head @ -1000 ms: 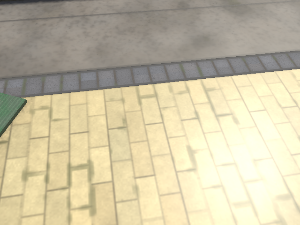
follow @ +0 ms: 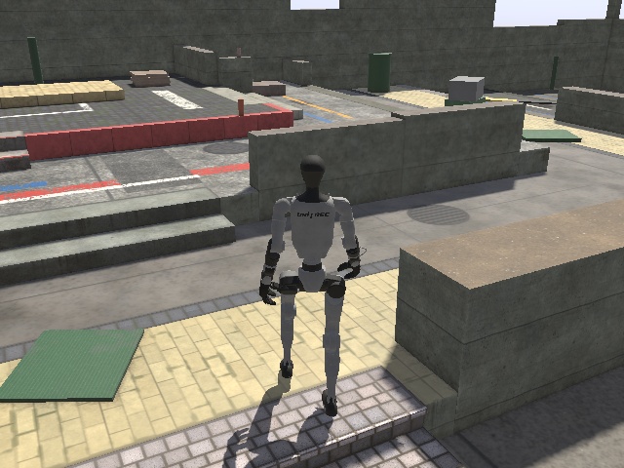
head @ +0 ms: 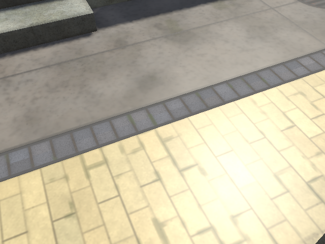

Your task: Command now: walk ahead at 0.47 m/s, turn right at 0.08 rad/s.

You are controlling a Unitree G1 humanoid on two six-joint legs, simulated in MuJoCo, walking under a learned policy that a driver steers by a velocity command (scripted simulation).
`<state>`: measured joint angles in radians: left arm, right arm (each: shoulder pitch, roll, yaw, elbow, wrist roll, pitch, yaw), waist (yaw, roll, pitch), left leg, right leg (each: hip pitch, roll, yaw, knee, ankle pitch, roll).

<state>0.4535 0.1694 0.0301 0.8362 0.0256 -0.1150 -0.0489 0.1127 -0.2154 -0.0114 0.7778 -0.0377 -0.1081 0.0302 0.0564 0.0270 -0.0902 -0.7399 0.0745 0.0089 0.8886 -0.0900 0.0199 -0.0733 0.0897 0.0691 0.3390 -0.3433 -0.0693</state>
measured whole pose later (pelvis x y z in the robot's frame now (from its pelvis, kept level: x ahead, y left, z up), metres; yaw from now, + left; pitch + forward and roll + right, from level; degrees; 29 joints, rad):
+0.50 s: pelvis +0.29 +0.03 +0.01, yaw +12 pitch +3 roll +0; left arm 0.06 0.26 0.04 0.61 0.02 -0.08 0.04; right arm 0.31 -0.26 -0.07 0.79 0.02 -0.03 -0.01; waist -0.07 -0.02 0.03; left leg -0.25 -0.16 -0.13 0.39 -0.17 0.10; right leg -0.71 -0.06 0.13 0.74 -0.05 0.07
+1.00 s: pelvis +0.44 +0.06 +0.00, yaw +26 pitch +3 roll -1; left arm 0.30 0.28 0.08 0.73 -0.02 -0.04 0.00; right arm 0.18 -0.26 -0.05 0.68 0.01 -0.02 0.01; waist 0.06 0.00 -0.05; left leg -0.42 0.04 -0.01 0.65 -0.29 0.02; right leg -0.29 -0.01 -0.03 0.43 -0.20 -0.01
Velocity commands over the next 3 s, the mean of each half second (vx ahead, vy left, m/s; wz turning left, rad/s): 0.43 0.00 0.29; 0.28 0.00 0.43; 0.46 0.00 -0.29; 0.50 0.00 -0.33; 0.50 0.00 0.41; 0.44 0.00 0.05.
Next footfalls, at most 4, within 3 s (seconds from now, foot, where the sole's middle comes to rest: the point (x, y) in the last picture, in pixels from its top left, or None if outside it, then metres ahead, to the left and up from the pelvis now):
0.16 left None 0.32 0.10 -0.77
0.64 right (190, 241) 0.55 -0.04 -0.77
1.04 left None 0.45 0.20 -0.77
1.52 right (164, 177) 0.85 0.08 -0.77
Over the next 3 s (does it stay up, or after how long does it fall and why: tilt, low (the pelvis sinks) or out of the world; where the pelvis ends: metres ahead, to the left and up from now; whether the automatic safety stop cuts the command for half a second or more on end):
stays up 1.46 0.34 -0.01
